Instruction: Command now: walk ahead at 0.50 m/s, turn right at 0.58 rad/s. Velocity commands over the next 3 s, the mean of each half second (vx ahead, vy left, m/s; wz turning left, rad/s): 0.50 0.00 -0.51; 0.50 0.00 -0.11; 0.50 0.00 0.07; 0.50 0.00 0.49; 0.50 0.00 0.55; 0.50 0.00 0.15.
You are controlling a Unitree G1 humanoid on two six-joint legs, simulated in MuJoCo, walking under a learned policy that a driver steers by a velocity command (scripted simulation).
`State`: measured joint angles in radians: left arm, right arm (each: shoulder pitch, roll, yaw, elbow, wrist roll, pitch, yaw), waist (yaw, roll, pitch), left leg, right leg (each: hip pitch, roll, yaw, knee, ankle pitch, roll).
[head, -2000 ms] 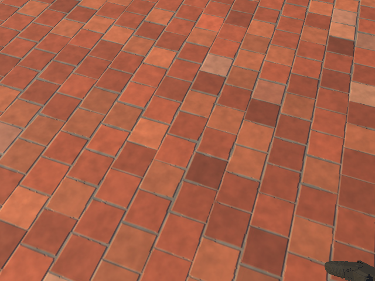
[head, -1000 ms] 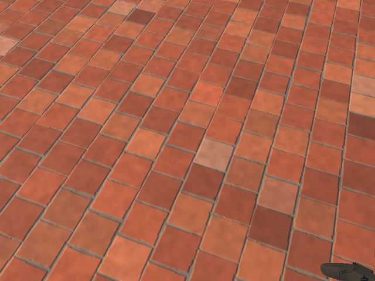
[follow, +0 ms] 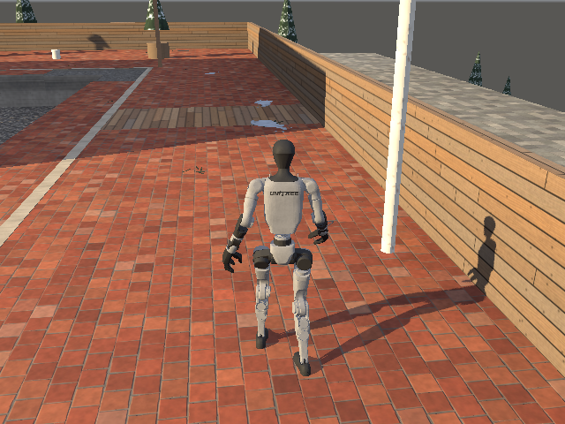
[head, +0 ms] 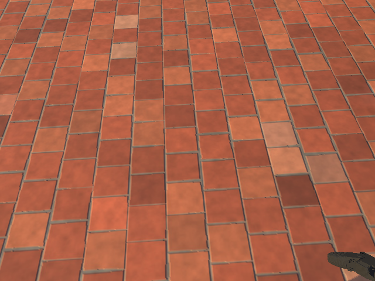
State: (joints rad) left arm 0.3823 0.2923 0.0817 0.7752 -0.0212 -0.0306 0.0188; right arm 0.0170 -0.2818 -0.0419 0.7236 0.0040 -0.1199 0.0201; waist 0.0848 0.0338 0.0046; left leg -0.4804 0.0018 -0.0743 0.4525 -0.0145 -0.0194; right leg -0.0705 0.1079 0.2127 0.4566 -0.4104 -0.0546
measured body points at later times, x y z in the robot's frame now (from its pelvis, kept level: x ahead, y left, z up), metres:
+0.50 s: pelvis +0.26 -0.03 +0.00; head +0.29 -0.05 +0.45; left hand +0.55 +0.12 -0.07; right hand +0.17 -0.31 -0.13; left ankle +0.14 +0.13 -0.73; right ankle +0.37 -0.18 -0.72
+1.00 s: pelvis +0.53 -0.11 +0.00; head +0.56 -0.12 +0.45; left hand +0.62 +0.16 -0.12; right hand +0.66 -0.40 -0.09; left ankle +0.73 -0.04 -0.71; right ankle +0.37 -0.18 -0.73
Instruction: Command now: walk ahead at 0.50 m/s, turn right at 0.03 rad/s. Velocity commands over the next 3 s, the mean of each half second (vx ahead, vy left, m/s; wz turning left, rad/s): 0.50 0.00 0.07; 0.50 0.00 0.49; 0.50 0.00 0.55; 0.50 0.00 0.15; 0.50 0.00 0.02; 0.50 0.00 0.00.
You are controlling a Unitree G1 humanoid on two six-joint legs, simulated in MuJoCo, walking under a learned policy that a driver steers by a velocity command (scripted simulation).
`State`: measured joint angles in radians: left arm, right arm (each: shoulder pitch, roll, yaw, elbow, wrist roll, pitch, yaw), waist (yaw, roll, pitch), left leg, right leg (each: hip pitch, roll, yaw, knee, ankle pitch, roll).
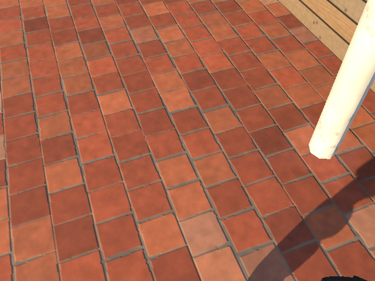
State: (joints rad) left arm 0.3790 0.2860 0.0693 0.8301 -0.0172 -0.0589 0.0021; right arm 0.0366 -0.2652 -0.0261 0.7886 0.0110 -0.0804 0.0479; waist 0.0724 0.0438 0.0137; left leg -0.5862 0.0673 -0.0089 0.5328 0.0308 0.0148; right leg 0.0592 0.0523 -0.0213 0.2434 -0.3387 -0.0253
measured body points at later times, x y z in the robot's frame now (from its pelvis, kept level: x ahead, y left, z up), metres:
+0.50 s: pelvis +0.27 +0.02 +0.01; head +0.30 +0.02 +0.46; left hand +0.49 +0.26 -0.08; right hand +0.27 -0.26 -0.12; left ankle +0.17 +0.12 -0.73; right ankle +0.46 -0.13 -0.70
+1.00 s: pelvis +0.53 +0.03 +0.00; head +0.56 +0.05 +0.45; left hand +0.46 +0.31 -0.13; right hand +0.80 -0.14 -0.09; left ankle +0.64 +0.21 -0.70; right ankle +0.46 -0.12 -0.73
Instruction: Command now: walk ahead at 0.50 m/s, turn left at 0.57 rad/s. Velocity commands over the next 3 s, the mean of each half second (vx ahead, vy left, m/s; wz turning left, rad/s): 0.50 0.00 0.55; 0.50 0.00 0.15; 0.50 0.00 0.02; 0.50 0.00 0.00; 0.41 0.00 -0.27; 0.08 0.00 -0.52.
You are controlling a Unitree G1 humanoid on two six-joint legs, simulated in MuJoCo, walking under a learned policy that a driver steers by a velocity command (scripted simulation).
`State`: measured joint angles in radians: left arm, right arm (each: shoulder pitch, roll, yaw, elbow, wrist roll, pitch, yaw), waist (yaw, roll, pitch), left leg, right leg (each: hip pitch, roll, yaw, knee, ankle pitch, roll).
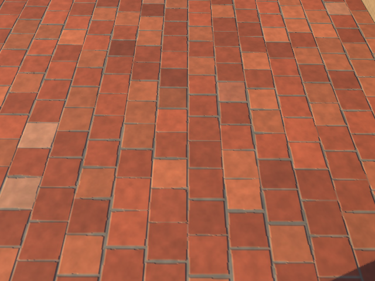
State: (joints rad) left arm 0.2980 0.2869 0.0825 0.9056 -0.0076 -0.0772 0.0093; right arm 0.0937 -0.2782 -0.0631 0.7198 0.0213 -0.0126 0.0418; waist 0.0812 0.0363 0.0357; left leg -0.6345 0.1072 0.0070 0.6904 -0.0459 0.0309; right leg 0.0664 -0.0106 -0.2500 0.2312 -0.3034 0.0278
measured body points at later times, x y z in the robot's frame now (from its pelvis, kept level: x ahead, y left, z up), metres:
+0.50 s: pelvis +0.28 +0.05 +0.01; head +0.31 +0.07 +0.45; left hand +0.44 +0.34 -0.08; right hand +0.40 -0.22 -0.10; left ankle +0.17 +0.12 -0.74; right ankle +0.50 -0.06 -0.70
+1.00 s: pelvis +0.56 +0.10 +0.01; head +0.59 +0.11 +0.46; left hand +0.45 +0.36 -0.12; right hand +0.85 -0.04 -0.08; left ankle +0.67 +0.31 -0.70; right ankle +0.51 -0.03 -0.74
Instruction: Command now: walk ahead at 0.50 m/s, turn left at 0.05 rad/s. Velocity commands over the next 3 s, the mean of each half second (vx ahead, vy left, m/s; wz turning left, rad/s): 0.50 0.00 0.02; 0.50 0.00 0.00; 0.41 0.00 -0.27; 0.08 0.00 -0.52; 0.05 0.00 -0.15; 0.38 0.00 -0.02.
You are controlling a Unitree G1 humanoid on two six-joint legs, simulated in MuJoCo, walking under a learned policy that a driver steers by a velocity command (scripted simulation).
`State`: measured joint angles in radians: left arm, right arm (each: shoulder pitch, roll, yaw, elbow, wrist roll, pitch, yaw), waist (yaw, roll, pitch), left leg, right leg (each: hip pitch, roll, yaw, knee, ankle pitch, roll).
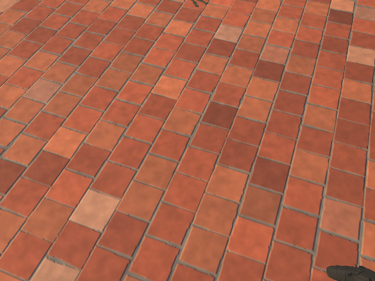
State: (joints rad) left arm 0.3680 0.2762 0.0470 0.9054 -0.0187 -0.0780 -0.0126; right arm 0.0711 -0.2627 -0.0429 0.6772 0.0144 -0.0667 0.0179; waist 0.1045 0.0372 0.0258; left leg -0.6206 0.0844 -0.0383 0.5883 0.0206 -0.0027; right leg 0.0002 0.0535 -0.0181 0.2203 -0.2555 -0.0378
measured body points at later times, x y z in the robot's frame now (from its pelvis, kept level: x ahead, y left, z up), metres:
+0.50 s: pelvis +0.28 +0.04 +0.00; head +0.30 +0.04 +0.45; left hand +0.48 +0.28 -0.10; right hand +0.29 -0.24 -0.12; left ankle +0.20 +0.14 -0.74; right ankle +0.47 -0.12 -0.69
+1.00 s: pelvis +0.56 -0.01 +0.00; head +0.58 -0.01 +0.45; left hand +0.57 +0.27 -0.13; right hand +0.74 -0.27 -0.10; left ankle +0.74 +0.16 -0.69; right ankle +0.50 -0.10 -0.74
